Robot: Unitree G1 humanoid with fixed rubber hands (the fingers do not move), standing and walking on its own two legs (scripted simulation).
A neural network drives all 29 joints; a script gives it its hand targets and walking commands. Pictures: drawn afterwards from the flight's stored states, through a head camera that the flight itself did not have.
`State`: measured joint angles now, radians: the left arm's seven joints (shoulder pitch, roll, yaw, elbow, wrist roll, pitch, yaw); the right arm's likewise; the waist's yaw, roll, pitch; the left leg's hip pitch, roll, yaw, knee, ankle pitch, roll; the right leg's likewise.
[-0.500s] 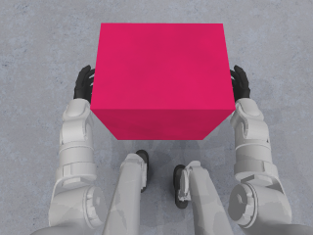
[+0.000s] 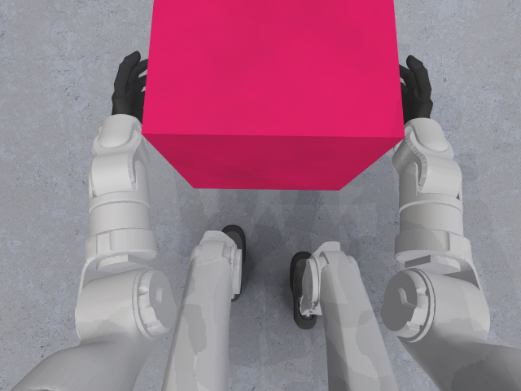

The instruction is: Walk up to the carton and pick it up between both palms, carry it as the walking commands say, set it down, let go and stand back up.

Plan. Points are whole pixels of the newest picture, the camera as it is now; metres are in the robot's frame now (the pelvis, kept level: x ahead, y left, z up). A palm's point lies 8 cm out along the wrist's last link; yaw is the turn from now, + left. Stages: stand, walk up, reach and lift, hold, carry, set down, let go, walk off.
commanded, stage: set down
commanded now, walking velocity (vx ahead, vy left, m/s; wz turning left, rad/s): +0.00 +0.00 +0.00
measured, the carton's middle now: (269, 104) +0.51 +0.04 -0.20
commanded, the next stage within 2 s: none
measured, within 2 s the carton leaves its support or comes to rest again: neither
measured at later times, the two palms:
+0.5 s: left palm (148, 115) +0.47 +0.24 -0.20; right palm (380, 121) +0.49 -0.14 -0.19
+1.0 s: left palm (164, 112) +0.50 +0.24 -0.29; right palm (363, 122) +0.51 -0.15 -0.28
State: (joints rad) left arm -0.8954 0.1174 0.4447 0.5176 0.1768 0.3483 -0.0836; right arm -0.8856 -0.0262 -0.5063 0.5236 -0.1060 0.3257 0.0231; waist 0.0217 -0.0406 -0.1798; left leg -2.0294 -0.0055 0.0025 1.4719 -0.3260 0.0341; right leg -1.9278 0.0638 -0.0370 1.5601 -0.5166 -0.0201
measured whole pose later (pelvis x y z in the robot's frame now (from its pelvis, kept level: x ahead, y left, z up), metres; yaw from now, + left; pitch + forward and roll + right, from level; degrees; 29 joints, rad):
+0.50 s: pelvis -0.01 +0.00 -0.07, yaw -2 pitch +52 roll -4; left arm -1.05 0.23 0.39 0.61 0.12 0.32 -0.07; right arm -1.02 -0.10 -0.42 0.58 -0.01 0.31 -0.05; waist 0.02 -0.04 -0.07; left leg -2.24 -0.01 0.00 1.70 -0.35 0.04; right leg -2.13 0.08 -0.04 1.79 -0.56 0.00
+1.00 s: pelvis -0.02 +0.01 -0.12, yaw -2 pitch +46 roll -3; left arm -1.27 0.35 0.32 0.71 0.06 0.30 -0.04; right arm -1.23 -0.22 -0.34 0.69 0.09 0.27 -0.09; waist 0.02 -0.05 0.20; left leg -2.32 0.00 0.01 1.89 -0.38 0.05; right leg -2.20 0.09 -0.04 1.99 -0.60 0.01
